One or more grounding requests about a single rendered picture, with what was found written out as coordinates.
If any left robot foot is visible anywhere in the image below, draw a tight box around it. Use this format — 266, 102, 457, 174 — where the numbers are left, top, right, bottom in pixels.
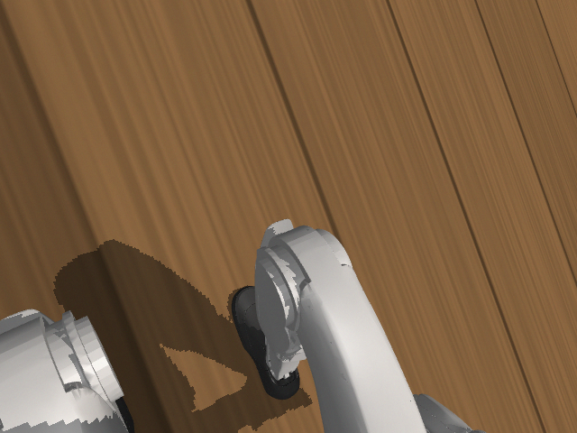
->
115, 397, 134, 433

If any right robot hand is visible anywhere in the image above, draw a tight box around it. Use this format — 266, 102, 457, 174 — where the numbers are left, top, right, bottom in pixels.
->
412, 393, 473, 433

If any right robot foot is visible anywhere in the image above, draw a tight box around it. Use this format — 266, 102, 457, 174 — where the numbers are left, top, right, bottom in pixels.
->
232, 286, 300, 400

